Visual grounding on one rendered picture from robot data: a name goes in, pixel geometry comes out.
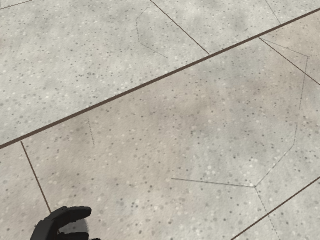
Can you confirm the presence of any left robot hand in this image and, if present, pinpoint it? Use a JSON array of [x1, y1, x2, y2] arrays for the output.
[[30, 206, 101, 240]]

